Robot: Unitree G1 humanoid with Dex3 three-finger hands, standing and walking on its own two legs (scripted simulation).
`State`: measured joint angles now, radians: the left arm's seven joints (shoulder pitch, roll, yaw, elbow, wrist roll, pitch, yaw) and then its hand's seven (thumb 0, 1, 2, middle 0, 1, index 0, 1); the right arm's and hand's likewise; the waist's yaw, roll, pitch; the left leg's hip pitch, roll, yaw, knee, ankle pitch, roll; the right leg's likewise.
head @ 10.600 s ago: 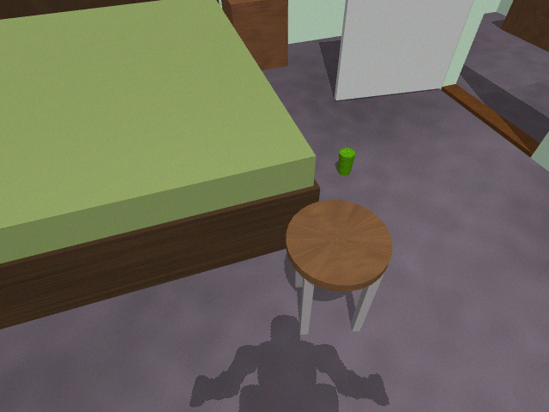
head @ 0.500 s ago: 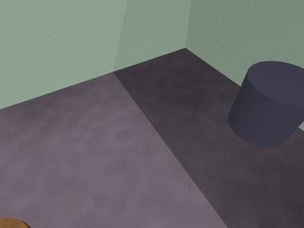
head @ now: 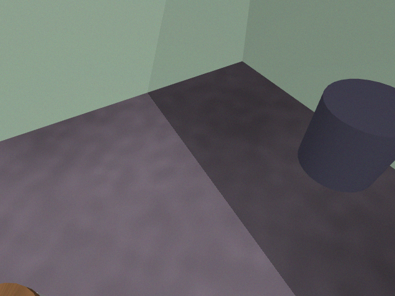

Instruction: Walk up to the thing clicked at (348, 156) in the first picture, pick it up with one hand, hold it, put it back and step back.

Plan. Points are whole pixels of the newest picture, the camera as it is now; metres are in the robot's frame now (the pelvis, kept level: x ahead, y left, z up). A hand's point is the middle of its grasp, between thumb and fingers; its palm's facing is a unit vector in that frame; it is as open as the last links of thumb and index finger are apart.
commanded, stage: stand
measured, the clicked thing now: out of the picture +0.11 +1.43 -0.71
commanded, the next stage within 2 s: walk up in 0.44 s
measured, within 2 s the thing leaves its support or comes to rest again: neither
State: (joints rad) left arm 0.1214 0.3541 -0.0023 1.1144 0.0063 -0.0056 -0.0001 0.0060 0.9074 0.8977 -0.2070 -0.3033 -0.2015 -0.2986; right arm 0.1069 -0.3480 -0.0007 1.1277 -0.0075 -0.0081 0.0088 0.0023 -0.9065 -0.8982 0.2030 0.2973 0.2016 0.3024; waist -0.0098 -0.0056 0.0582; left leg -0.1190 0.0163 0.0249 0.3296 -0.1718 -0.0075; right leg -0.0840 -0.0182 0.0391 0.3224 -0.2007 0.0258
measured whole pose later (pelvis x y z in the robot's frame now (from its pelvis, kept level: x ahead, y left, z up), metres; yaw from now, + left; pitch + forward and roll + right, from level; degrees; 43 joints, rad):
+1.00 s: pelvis +0.12 +0.00 -0.04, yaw +13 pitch -4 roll +1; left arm 0.33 0.39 0.08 0.87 0.02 0.01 -0.04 0.01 0.91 0.90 -0.21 -0.30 -0.20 -0.30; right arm 0.24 -0.37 -0.08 0.83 -0.03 -0.05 0.03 0.00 -0.91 -0.90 0.20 0.30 0.20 0.30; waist 0.05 -0.07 0.16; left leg -0.43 -0.01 0.09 0.68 -0.18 0.06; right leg -0.09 -0.05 -0.09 0.89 -0.56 -0.04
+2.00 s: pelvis +0.26 -0.04 -0.03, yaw +29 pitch -3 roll -2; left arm 0.16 0.38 0.02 0.93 0.01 -0.02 0.01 0.01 0.91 0.90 -0.21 -0.30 -0.20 -0.30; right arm 0.13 -0.39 -0.03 0.89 0.01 0.02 0.00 0.00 -0.90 -0.90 0.20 0.30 0.20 0.30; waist 0.00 0.03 0.10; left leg -0.34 0.00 -0.06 0.78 -0.42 0.02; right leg -0.28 -0.06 -0.05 0.67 -0.33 0.04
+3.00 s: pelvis +0.27 -0.04 +0.00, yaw +30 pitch -2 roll +0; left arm 0.07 0.37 0.01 1.14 0.01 -0.02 0.00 0.01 0.91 0.90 -0.21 -0.30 -0.20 -0.30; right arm 0.08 -0.35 -0.01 1.13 -0.01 0.01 0.02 0.00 -0.91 -0.90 0.20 0.30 0.20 0.30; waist 0.00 0.00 0.05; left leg -0.13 0.00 -0.04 0.35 -0.18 -0.02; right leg -0.13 -0.05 -0.03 0.35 -0.19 0.04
